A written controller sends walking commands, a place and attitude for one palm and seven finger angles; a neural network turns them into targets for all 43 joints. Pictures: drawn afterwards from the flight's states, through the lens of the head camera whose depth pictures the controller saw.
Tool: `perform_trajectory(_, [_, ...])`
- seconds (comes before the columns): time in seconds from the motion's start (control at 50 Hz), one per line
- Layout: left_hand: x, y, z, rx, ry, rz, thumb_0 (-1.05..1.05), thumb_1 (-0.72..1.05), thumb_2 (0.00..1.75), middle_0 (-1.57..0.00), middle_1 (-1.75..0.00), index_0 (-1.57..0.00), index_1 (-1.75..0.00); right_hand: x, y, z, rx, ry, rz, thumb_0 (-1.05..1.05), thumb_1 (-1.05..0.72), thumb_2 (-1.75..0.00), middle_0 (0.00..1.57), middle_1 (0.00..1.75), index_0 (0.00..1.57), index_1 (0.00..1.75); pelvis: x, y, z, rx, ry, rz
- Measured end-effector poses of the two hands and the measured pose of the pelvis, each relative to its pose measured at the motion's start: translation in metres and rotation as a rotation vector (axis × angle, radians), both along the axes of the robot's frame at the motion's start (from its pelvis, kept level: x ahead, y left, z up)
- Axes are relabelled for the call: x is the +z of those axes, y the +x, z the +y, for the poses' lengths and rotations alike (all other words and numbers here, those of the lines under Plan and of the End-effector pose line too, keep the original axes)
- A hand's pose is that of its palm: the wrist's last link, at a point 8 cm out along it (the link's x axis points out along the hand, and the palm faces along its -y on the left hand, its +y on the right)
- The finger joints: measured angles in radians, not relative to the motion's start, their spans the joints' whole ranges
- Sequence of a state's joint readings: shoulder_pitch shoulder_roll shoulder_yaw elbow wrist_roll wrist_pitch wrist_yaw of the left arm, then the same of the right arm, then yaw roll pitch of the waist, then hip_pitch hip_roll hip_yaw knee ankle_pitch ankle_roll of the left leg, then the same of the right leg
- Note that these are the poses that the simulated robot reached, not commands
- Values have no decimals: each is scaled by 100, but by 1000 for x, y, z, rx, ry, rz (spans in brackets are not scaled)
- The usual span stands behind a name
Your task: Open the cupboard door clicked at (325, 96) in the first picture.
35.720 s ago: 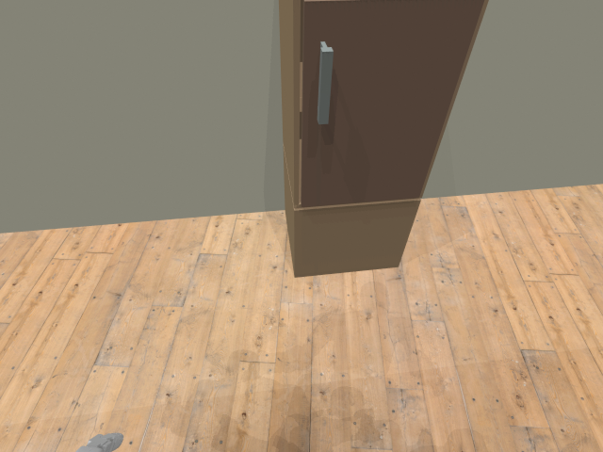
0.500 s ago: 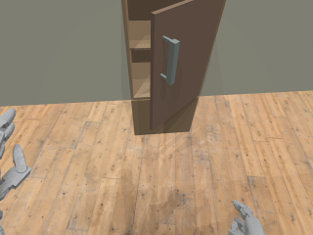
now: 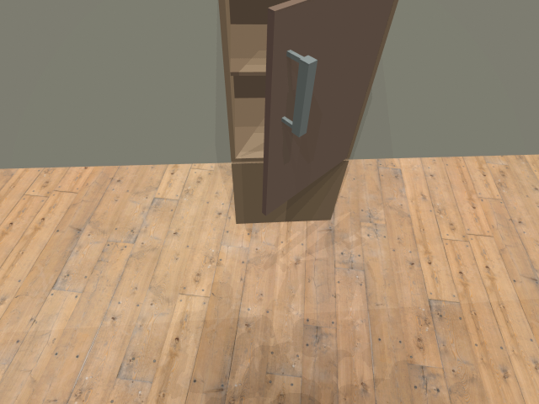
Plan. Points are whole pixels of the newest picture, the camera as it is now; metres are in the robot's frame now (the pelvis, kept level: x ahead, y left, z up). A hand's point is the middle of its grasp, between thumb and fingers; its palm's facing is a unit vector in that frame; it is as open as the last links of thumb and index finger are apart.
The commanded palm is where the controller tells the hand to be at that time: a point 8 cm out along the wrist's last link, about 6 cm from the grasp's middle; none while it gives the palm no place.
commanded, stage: let the arm hang, fingers relaxed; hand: left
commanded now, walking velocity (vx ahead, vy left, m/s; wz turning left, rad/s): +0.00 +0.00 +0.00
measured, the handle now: (295, 95) +0.69 -0.01 +0.08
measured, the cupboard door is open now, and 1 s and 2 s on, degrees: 38 38 38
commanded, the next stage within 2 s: look to check the result in 0.62 s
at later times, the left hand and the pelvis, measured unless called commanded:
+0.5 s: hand out of the picture +0.04 +0.17 -0.17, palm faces +0.02 -0.98 -0.21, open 7.3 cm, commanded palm none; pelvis +0.02 -0.01 +0.00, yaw -1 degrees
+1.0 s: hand out of the picture +0.04 +0.16 -0.17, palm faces +0.03 -0.98 -0.21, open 7.4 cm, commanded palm none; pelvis +0.04 -0.02 +0.01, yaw -1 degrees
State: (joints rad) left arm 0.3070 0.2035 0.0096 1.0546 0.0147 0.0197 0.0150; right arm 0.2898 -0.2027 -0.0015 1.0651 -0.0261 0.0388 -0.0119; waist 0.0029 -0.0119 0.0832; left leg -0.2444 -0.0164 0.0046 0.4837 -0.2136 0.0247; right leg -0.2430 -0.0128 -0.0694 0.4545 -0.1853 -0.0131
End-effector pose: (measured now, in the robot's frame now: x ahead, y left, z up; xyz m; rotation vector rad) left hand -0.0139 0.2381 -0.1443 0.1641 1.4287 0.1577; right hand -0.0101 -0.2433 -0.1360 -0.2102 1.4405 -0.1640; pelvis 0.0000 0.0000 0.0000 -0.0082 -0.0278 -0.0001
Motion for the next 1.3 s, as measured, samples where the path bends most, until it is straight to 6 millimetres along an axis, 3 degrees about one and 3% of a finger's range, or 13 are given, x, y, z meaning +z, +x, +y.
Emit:
perform_trajectory(0.14, [12,-15,10,17,54,57,0,92,90,-20,-30,-20,-30,-12,-3,19,-24,66,4,1,-91,-90,20,30,20,30,1,2,0,-7,5,0])
perform_trajectory(0.32, [11,18,-2,8,43,-20,0,91,90,-20,-30,-20,-30,-16,9,29,-31,99,-25,1,-91,-90,20,30,20,30,2,8,-2,-11,12,0])
perform_trajectory(0.44, [6,44,-20,-7,1,-78,0,90,90,-20,-30,-20,-30,-14,17,26,-36,89,-42,1,-91,-90,20,30,20,30,3,14,-5,-12,14,-3])
perform_trajectory(0.52, [6,51,-21,-11,3,-81,1,92,90,-20,-30,-21,-30,-11,20,22,-42,79,-44,1,-91,-90,20,30,20,30,4,17,-8,-15,14,-3])
perform_trajectory(0.9, [7,46,-28,12,3,-16,0,90,90,-20,-30,-20,-30,-9,32,9,-37,62,-5,1,-91,-90,20,30,20,30,5,35,-15,-10,13,6])
perform_trajectory(1.3, [7,70,-33,3,0,-53,0,90,90,-20,-30,-20,-30,-7,63,0,-23,49,-50,1,-91,-90,20,30,20,30,6,47,-20,-10,12,7])
